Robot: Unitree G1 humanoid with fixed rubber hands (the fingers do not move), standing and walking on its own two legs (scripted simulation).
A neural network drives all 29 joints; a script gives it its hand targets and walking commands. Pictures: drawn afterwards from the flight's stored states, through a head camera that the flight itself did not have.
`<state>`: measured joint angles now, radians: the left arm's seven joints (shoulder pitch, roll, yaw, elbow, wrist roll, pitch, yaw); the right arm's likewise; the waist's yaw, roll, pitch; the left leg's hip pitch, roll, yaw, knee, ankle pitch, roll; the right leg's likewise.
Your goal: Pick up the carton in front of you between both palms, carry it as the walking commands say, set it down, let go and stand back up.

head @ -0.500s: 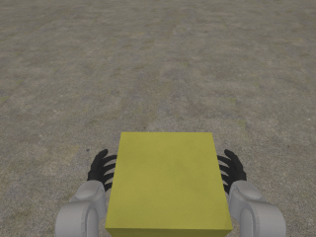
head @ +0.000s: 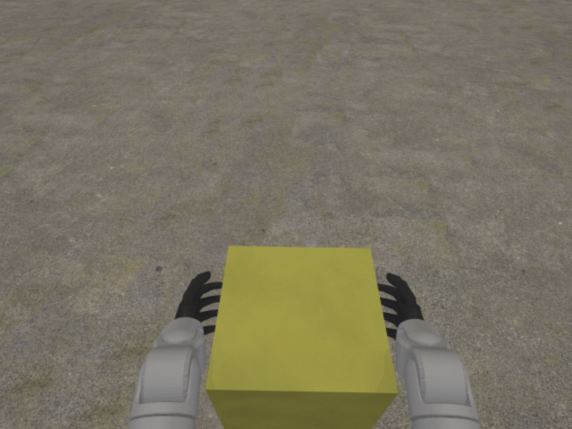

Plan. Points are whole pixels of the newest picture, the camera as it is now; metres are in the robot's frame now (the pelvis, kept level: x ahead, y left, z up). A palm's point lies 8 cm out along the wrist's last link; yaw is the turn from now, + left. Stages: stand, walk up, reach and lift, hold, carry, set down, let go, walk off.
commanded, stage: carry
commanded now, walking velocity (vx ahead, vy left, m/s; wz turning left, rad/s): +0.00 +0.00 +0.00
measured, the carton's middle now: (297, 348) +0.27 +0.00 -0.05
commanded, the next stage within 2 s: hold in 1.38 s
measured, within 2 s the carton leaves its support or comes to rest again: neither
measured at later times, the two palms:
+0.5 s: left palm (181, 334) +0.25 +0.16 +0.04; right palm (407, 336) +0.25 -0.14 +0.04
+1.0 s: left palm (173, 344) +0.23 +0.16 +0.04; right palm (404, 346) +0.23 -0.14 +0.04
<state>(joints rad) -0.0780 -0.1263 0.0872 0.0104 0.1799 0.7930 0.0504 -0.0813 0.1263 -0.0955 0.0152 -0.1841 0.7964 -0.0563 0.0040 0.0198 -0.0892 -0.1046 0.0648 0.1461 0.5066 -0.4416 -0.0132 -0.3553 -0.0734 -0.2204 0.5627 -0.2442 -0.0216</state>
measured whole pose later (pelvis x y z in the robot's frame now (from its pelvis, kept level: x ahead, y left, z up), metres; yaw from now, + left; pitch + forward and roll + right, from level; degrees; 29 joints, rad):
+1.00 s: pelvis -0.05 +0.01 +0.00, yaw +0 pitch +1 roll +0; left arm -0.19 -0.14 0.15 0.13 0.22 0.73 0.02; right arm -0.19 0.14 -0.15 0.13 -0.23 0.74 -0.03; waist 0.00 0.01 -0.06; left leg -0.18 0.03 0.16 0.54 -0.39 0.02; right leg -0.39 -0.11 -0.20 0.51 -0.13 -0.01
